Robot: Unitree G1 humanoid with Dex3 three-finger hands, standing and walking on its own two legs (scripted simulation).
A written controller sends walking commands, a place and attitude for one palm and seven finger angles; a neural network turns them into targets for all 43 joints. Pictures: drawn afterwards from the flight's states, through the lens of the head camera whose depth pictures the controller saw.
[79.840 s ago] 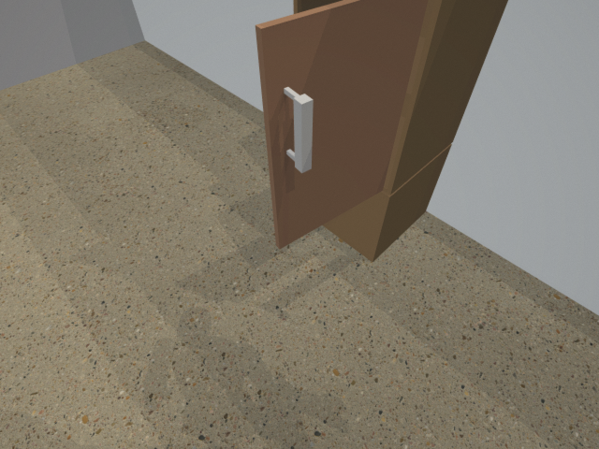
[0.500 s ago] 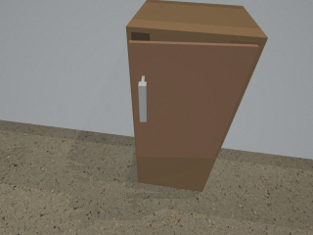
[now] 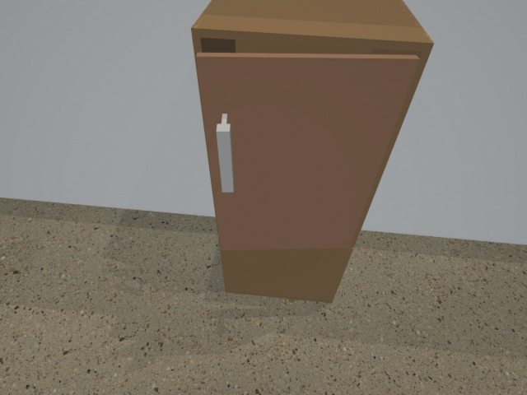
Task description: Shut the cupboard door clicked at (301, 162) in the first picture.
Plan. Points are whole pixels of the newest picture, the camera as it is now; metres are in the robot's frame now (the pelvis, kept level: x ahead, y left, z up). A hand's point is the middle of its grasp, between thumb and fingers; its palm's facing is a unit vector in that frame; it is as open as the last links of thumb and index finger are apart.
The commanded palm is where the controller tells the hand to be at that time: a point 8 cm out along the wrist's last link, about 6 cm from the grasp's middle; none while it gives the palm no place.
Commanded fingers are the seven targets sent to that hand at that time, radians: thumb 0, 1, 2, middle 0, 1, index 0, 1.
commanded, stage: shuffle to correct the standing spot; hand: left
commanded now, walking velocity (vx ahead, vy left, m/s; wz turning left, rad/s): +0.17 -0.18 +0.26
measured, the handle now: (226, 153) +0.57 +0.12 +0.05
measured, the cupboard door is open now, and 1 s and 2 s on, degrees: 8 8 8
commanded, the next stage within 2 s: come to a stop and stand still in 0.74 s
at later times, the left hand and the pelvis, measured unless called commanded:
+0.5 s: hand out of the picture +0.04 +0.11 -0.18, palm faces +0.08 -0.99 -0.09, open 7.4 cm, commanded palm none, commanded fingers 0.00 0.90 0.90 -0.20 -0.30 -0.20 -0.30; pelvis +0.06 -0.04 +0.00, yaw +4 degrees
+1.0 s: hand out of the picture +0.15 +0.03 -0.19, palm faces +0.12 -0.98 -0.16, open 7.3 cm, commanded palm none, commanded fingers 0.00 0.90 0.90 -0.20 -0.30 -0.20 -0.30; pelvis +0.15 -0.13 -0.01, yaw +4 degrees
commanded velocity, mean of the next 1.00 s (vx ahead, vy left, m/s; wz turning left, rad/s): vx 0.09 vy -0.10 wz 0.04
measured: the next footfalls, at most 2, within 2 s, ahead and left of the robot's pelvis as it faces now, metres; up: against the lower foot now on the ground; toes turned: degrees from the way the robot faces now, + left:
left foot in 0.34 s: +0.10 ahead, +0.07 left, +0.00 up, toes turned +15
right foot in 0.74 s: +0.16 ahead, -0.18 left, +0.00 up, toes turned +6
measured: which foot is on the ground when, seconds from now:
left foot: down 0.00-0.04, up 0.06-0.32, down 0.34-0.74, up 0.76-1.00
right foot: down 0.00-0.36, up 0.38-0.72, down 0.74-1.00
